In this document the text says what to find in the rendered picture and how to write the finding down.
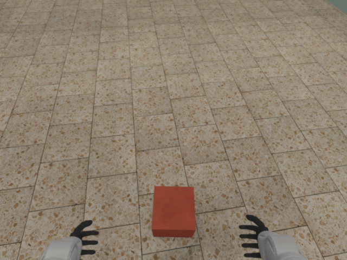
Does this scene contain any carton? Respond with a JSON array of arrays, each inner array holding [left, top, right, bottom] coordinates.
[[151, 186, 196, 237]]

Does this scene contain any left robot hand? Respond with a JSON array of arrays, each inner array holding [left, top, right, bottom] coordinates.
[[70, 220, 99, 260]]

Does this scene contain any right robot hand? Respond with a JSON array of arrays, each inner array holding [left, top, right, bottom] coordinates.
[[239, 214, 269, 258]]

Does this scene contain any robot right forearm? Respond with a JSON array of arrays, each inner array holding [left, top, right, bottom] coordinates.
[[258, 231, 307, 260]]

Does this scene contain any robot left forearm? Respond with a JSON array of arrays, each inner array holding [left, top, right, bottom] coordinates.
[[39, 236, 82, 260]]

